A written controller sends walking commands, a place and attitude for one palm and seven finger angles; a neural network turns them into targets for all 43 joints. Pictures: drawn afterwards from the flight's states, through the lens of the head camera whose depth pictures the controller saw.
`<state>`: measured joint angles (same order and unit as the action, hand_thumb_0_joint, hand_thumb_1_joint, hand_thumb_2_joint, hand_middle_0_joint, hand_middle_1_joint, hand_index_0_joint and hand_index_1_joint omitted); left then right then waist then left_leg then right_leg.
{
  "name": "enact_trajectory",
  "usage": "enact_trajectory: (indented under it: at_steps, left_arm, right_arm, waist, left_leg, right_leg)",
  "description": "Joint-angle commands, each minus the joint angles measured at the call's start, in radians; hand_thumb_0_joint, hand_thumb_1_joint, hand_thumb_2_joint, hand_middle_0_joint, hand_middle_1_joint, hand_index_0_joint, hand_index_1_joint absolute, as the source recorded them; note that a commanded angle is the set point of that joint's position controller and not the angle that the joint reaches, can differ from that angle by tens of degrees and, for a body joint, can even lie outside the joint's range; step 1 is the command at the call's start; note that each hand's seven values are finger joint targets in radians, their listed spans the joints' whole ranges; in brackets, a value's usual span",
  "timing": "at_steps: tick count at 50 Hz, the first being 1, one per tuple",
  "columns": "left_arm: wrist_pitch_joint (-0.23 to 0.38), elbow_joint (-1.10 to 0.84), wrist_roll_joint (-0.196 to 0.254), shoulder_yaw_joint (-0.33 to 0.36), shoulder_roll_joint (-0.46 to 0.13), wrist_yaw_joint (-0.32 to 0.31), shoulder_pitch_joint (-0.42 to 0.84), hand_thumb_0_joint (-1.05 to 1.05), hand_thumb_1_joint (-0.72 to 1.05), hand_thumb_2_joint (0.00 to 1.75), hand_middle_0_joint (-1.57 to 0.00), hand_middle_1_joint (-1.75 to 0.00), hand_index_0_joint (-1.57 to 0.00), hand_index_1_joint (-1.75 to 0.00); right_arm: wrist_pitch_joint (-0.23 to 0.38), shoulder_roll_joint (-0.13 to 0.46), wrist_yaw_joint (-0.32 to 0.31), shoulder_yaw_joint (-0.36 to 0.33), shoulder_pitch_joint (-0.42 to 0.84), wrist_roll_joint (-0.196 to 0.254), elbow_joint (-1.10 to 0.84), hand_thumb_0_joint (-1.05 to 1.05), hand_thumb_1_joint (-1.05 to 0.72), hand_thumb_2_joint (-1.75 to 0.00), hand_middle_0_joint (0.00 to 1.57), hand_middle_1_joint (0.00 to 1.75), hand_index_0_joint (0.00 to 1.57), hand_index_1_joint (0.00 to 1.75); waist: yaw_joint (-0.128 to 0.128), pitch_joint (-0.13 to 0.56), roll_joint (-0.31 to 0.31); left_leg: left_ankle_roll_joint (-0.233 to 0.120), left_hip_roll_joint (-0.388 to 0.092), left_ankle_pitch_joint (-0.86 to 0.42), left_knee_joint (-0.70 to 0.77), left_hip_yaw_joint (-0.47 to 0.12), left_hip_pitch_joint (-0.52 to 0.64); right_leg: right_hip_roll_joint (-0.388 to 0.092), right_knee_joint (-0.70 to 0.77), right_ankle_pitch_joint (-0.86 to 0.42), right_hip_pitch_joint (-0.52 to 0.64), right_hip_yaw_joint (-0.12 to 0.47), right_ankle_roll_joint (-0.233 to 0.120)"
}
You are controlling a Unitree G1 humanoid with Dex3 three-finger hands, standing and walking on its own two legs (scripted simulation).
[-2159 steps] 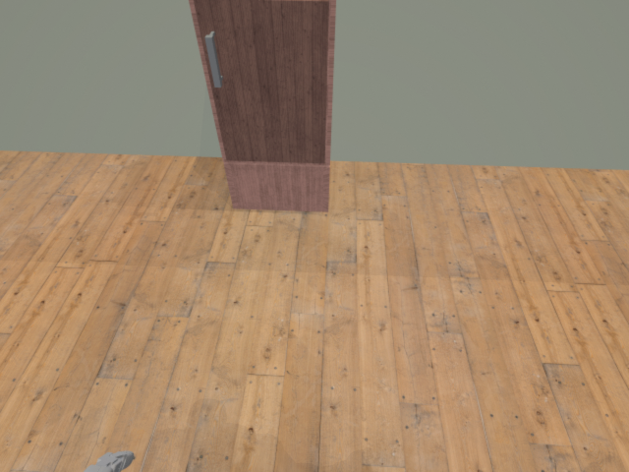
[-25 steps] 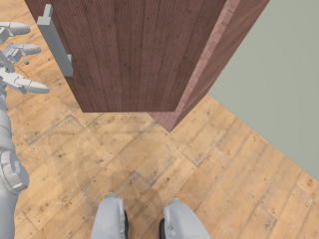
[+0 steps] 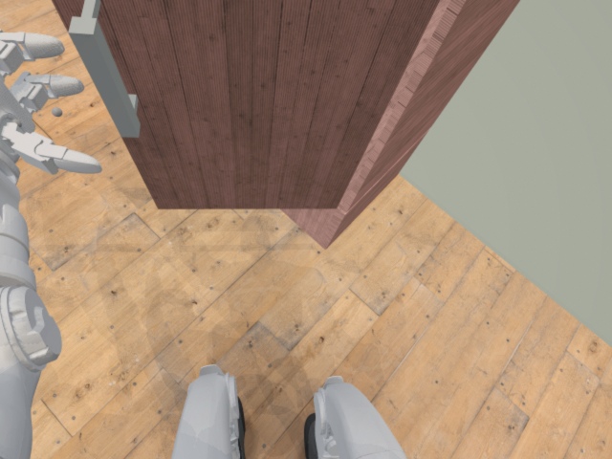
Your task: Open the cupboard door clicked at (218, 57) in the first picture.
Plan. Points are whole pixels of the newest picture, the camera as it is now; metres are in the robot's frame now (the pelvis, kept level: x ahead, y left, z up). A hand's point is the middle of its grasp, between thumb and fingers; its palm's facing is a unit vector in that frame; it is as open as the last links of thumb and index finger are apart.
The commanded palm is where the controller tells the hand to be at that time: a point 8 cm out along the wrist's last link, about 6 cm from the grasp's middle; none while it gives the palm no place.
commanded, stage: slide the fingers in behind the handle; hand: left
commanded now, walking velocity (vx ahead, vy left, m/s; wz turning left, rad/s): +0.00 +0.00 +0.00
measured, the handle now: (113, 73) +0.56 +0.21 +0.07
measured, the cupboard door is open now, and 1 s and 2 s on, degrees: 46 46 46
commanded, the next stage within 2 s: close the thumb around the handle in 1.46 s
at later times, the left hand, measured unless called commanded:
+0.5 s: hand (84, 115) +0.50 +0.23 +0.07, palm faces +0.02 -1.00 -0.02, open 14.0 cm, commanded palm +0.49 +0.26 +0.07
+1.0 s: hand (113, 117) +0.50 +0.20 +0.07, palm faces +0.04 -1.00 -0.02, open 14.0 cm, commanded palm +0.48 +0.23 +0.07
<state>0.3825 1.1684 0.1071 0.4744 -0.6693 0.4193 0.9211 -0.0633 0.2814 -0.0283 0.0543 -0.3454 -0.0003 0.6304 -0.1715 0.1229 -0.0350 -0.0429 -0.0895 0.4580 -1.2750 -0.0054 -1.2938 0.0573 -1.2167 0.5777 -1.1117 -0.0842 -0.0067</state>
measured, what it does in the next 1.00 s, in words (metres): stands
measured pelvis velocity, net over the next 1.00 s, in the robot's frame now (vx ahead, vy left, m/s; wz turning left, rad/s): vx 0.00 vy -0.01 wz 0.01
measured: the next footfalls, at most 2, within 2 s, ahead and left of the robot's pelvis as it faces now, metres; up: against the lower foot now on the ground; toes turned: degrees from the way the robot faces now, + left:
none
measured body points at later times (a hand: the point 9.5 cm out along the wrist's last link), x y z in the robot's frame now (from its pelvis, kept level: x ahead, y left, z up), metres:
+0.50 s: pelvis +0.01 -0.01 +0.01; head +0.15 +0.03 +0.43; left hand +0.50 +0.29 +0.07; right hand +0.03 -0.27 -0.10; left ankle +0.06 +0.09 -0.62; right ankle +0.00 -0.13 -0.62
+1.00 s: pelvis +0.00 -0.01 +0.01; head +0.14 +0.02 +0.43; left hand +0.49 +0.26 +0.07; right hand +0.03 -0.27 -0.11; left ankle +0.06 +0.09 -0.62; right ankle +0.00 -0.13 -0.62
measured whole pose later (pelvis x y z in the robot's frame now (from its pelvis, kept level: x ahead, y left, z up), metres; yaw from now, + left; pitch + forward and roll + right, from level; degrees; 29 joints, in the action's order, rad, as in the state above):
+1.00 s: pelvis +0.00 -0.01 +0.01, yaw +1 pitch +25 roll -5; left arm 0.43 1.13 0.11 0.39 -0.50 0.27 0.86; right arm -0.07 0.26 0.01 0.03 -0.35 -0.01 0.64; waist -0.16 0.14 -0.05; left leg -0.03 -0.08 0.46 -1.25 0.00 -1.23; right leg 0.05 -1.21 0.59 -1.06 -0.07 -0.02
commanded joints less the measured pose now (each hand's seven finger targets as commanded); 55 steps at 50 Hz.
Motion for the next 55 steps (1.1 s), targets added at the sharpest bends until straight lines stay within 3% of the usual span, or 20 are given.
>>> enact_trajectory:
  at_steps: [1, 5, 8, 11, 12, 15, 20, 29, 31, 32, 33, 34, 38, 40, 42, 47, 51, 52, 53, 55]
  left_arm:
    - [0.084, -0.234, 0.031, 0.021, -0.247, -0.016, 0.387, 0.00, -0.50, 0.30, -0.30, -1.20, -0.30, -1.20]
    - [0.038, -0.159, 0.021, 0.000, -0.236, -0.023, 0.375, 0.00, -0.50, 0.30, -0.30, -1.20, -0.30, -1.20]
    - [0.053, -0.198, 0.019, 0.022, -0.257, -0.035, 0.379, 0.00, -0.50, 0.30, -0.30, -1.20, -0.30, -1.20]
    - [0.093, -0.262, 0.028, -0.003, -0.212, -0.048, 0.431, 0.00, -0.50, 0.30, -0.30, -1.20, -0.30, -1.20]
    - [0.100, -0.259, 0.026, 0.013, -0.222, -0.051, 0.405, 0.00, -0.50, 0.30, -0.30, -1.20, -0.30, -1.20]
    - [0.090, -0.216, 0.028, 0.019, -0.227, -0.051, 0.367, 0.00, -0.50, 0.30, -0.30, -1.20, -0.30, -1.20]
    - [0.078, -0.257, 0.028, 0.008, -0.205, -0.047, 0.331, 0.00, -0.50, 0.30, -0.30, -1.20, -0.30, -1.20]
    - [0.097, -0.235, 0.036, -0.046, -0.112, -0.078, 0.351, 0.00, -0.50, 0.30, -0.30, -1.20, -0.30, -1.20]
    - [0.103, -0.238, 0.034, -0.067, -0.084, -0.089, 0.380, 0.00, -0.50, 0.30, -0.30, -1.20, -0.30, -1.20]
    - [0.105, -0.237, 0.028, -0.049, -0.110, -0.096, 0.389, 0.00, -0.50, 0.30, -0.30, -1.20, -0.30, -1.20]
    - [0.108, -0.249, 0.024, -0.059, -0.102, -0.098, 0.390, 0.00, -0.50, 0.30, -0.30, -1.20, -0.30, -1.20]
    - [0.107, -0.239, 0.026, -0.051, -0.098, -0.102, 0.368, 0.00, -0.50, 0.30, -0.30, -1.20, -0.30, -1.20]
    - [0.119, -0.254, 0.024, -0.038, -0.110, -0.113, 0.355, 0.00, -0.50, 0.30, -0.30, -1.20, -0.30, -1.20]
    - [0.115, -0.251, 0.022, -0.067, -0.071, -0.120, 0.359, 0.00, -0.50, 0.30, -0.30, -1.20, -0.30, -1.20]
    - [0.113, -0.232, 0.020, -0.054, -0.085, -0.128, 0.353, 0.00, -0.50, 0.30, -0.30, -1.20, -0.30, -1.20]
    - [0.127, -0.263, 0.019, -0.057, -0.065, -0.143, 0.343, 0.00, -0.50, 0.30, -0.30, -1.20, -0.30, -1.20]
    - [0.137, -0.255, 0.023, -0.095, -0.013, -0.149, 0.366, 0.00, -0.50, 0.30, -0.30, -1.20, -0.30, -1.20]
    - [0.139, -0.255, 0.017, -0.096, -0.021, -0.152, 0.379, 0.00, -0.50, 0.30, -0.30, -1.20, -0.30, -1.20]
    - [0.137, -0.249, 0.015, -0.123, 0.011, -0.154, 0.390, 0.00, -0.50, 0.30, -0.30, -1.20, -0.30, -1.20]
    - [0.144, -0.261, 0.010, -0.113, -0.003, -0.158, 0.387, 0.00, -0.50, 0.30, -0.30, -1.20, -0.30, -1.20]
  right_arm:
    - [0.007, 0.198, -0.006, -0.081, -0.181, -0.002, -0.034, 0.00, -0.90, -0.90, 0.20, 0.30, 0.20, 0.30]
    - [0.000, 0.201, -0.006, -0.077, -0.181, 0.006, -0.043, 0.00, -0.90, -0.90, 0.20, 0.30, 0.20, 0.30]
    - [0.002, 0.198, -0.008, -0.079, -0.182, 0.004, -0.048, 0.00, -0.90, -0.90, 0.20, 0.30, 0.20, 0.30]
    - [0.009, 0.186, -0.003, -0.080, -0.182, -0.003, -0.041, 0.00, -0.90, -0.90, 0.20, 0.30, 0.20, 0.30]
    - [0.009, 0.190, -0.001, -0.085, -0.181, -0.003, -0.038, 0.00, -0.90, -0.90, 0.20, 0.30, 0.20, 0.30]
    - [0.005, 0.190, 0.000, -0.083, -0.183, 0.000, -0.037, 0.00, -0.90, -0.90, 0.20, 0.30, 0.20, 0.30]
    - [-0.001, 0.185, 0.004, -0.088, -0.181, 0.003, -0.045, 0.00, -0.90, -0.90, 0.20, 0.30, 0.20, 0.30]
    - [0.002, 0.175, 0.008, -0.091, -0.167, 0.004, -0.033, 0.00, -0.90, -0.90, 0.20, 0.30, 0.20, 0.30]
    - [0.007, 0.171, 0.010, -0.089, -0.170, 0.000, -0.031, 0.00, -0.90, -0.90, 0.20, 0.30, 0.20, 0.30]
    - [0.007, 0.178, 0.009, -0.092, -0.170, -0.001, -0.026, 0.00, -0.90, -0.90, 0.20, 0.30, 0.20, 0.30]
    - [0.006, 0.176, 0.010, -0.093, -0.168, -0.003, -0.027, 0.00, -0.90, -0.90, 0.20, 0.30, 0.20, 0.30]
    - [0.006, 0.174, 0.011, -0.094, -0.170, -0.002, -0.030, 0.00, -0.90, -0.90, 0.20, 0.30, 0.20, 0.30]
    - [0.005, 0.171, 0.015, -0.091, -0.164, -0.004, -0.038, 0.00, -0.90, -0.90, 0.20, 0.30, 0.20, 0.30]
    - [0.005, 0.166, 0.019, -0.092, -0.159, -0.004, -0.038, 0.00, -0.90, -0.90, 0.20, 0.30, 0.20, 0.30]
    - [0.003, 0.170, 0.019, -0.092, -0.162, -0.003, -0.039, 0.00, -0.90, -0.90, 0.20, 0.30, 0.20, 0.30]
    - [0.006, 0.162, 0.023, -0.095, -0.161, -0.005, -0.044, 0.00, -0.90, -0.90, 0.20, 0.30, 0.20, 0.30]
    - [0.008, 0.159, 0.026, -0.096, -0.166, -0.006, -0.036, 0.00, -0.90, -0.90, 0.20, 0.30, 0.20, 0.30]
    - [0.008, 0.162, 0.025, -0.097, -0.162, -0.007, -0.031, 0.00, -0.90, -0.90, 0.20, 0.30, 0.20, 0.30]
    - [0.008, 0.158, 0.027, -0.098, -0.163, -0.006, -0.027, 0.00, -0.90, -0.90, 0.20, 0.30, 0.20, 0.30]
    - [0.009, 0.163, 0.027, -0.102, -0.168, -0.009, -0.024, 0.00, -0.90, -0.90, 0.20, 0.30, 0.20, 0.30]
  waist:
    - [0.001, 0.551, -0.233]
    - [-0.017, 0.469, -0.144]
    - [-0.002, 0.517, -0.166]
    - [-0.009, 0.533, -0.211]
    - [0.000, 0.557, -0.207]
    - [-0.006, 0.530, -0.157]
    - [0.015, 0.561, -0.182]
    - [-0.011, 0.475, -0.137]
    - [-0.017, 0.463, -0.162]
    - [-0.015, 0.483, -0.159]
    - [-0.011, 0.503, -0.181]
    - [-0.008, 0.506, -0.152]
    - [0.008, 0.540, -0.155]
    - [-0.002, 0.517, -0.150]
    - [-0.006, 0.503, -0.126]
    - [0.010, 0.542, -0.140]
    - [-0.013, 0.499, -0.106]
    - [-0.012, 0.501, -0.127]
    - [-0.023, 0.489, -0.126]
    - [-0.011, 0.510, -0.137]
  left_leg:
    - [0.016, 0.013, -0.371, 0.125, -0.132, 0.753]
    - [0.003, 0.019, -0.284, 0.130, -0.108, 0.633]
    - [0.004, 0.020, -0.314, 0.122, -0.101, 0.650]
    - [0.009, 0.020, -0.345, 0.121, -0.111, 0.700]
    - [0.011, 0.018, -0.354, 0.116, -0.109, 0.710]
    - [0.004, 0.022, -0.343, 0.114, -0.094, 0.651]
    - [0.007, 0.026, -0.378, 0.121, -0.086, 0.680]
    - [0.005, 0.029, -0.308, 0.128, -0.086, 0.647]
    - [0.005, 0.032, -0.303, 0.127, -0.088, 0.659]
    - [0.007, 0.028, -0.313, 0.128, -0.093, 0.671]
    - [0.010, 0.028, -0.316, 0.128, -0.095, 0.688]
    - [0.006, 0.030, -0.323, 0.126, -0.090, 0.677]
    - [0.007, 0.035, -0.343, 0.122, -0.084, 0.666]
    - [0.007, 0.035, -0.327, 0.124, -0.082, 0.661]
    - [0.005, 0.034, -0.316, 0.124, -0.080, 0.643]
    - [0.006, 0.040, -0.335, 0.126, -0.073, 0.651]
    - [0.004, 0.041, -0.295, 0.128, -0.080, 0.636]
    - [0.006, 0.038, -0.294, 0.128, -0.079, 0.642]
    - [0.006, 0.039, -0.283, 0.131, -0.081, 0.647]
    - [0.010, 0.037, -0.284, 0.138, -0.089, 0.671]
  right_leg:
    - [0.021, 0.155, -0.265, -0.057, 0.019, -0.029]
    - [0.018, 0.177, -0.243, -0.014, 0.027, -0.017]
    - [0.018, 0.170, -0.266, 0.004, 0.033, -0.019]
    - [0.020, 0.160, -0.274, -0.019, 0.029, -0.025]
    - [0.019, 0.161, -0.282, -0.013, 0.032, -0.024]
    - [0.020, 0.168, -0.300, 0.032, 0.039, -0.019]
    - [0.018, 0.168, -0.338, 0.061, 0.039, -0.019]
    - [0.019, 0.186, -0.288, 0.032, 0.040, -0.018]
    - [0.018, 0.184, -0.277, 0.009, 0.039, -0.021]
    - [0.017, 0.180, -0.283, 0.011, 0.038, -0.020]
    - [0.016, 0.178, -0.277, 0.004, 0.037, -0.022]
    - [0.017, 0.182, -0.290, 0.024, 0.041, -0.021]
    - [0.016, 0.171, -0.321, 0.067, 0.044, -0.021]
    - [0.016, 0.177, -0.311, 0.056, 0.042, -0.019]
    - [0.017, 0.178, -0.307, 0.057, 0.043, -0.017]
    - [0.016, 0.174, -0.335, 0.092, 0.048, -0.019]
    - [0.019, 0.183, -0.299, 0.066, 0.045, -0.018]
    - [0.017, 0.183, -0.298, 0.057, 0.048, -0.018]
    - [0.017, 0.188, -0.287, 0.044, 0.046, -0.017]
    - [0.016, 0.187, -0.274, 0.041, 0.042, -0.021]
